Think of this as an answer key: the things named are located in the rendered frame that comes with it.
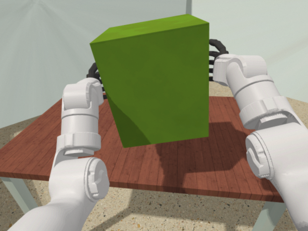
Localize table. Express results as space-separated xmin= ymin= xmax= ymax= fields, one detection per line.
xmin=0 ymin=93 xmax=286 ymax=231

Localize robot right upper arm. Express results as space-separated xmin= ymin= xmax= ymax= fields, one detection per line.
xmin=245 ymin=122 xmax=308 ymax=231

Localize robot left upper arm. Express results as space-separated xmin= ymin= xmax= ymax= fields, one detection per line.
xmin=7 ymin=157 xmax=110 ymax=231

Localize carton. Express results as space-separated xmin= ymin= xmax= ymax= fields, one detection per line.
xmin=90 ymin=14 xmax=209 ymax=148

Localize left robot forearm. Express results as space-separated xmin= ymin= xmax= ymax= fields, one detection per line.
xmin=49 ymin=77 xmax=104 ymax=193

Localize robot right hand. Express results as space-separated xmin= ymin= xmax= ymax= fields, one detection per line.
xmin=209 ymin=39 xmax=229 ymax=81

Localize robot left hand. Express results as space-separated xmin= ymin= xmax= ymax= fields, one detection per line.
xmin=87 ymin=62 xmax=107 ymax=99

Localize right robot forearm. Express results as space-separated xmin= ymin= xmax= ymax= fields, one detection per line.
xmin=213 ymin=54 xmax=308 ymax=132

